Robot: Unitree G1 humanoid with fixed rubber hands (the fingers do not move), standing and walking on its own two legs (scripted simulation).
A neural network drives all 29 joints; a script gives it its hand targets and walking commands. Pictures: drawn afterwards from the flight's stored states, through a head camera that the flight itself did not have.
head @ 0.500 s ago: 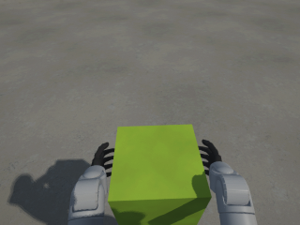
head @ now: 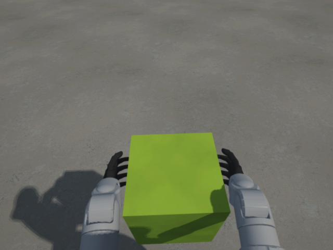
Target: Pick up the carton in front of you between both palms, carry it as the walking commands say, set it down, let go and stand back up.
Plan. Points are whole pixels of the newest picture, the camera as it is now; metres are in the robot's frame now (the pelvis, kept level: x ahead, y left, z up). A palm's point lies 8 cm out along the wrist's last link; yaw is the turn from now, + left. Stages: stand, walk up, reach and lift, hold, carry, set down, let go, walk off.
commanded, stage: carry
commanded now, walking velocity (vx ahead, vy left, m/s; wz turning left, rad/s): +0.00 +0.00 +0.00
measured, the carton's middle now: (173, 191) +0.30 +0.00 -0.04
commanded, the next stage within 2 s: hold in 0.18 s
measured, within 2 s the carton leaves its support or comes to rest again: neither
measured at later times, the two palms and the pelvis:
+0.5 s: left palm (99, 201) +0.24 +0.17 +0.05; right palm (228, 180) +0.28 -0.13 +0.05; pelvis -0.02 -0.01 +0.01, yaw +6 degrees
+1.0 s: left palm (114, 191) +0.25 +0.14 +0.06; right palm (245, 181) +0.27 -0.16 +0.06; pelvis -0.03 -0.03 +0.00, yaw +3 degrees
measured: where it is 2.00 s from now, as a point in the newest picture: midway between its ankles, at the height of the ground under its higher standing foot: outside the picture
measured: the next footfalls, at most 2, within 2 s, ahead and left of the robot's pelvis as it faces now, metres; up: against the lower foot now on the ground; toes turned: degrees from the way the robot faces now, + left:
none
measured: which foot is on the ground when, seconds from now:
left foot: down 0.00-1.00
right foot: down 0.00-1.00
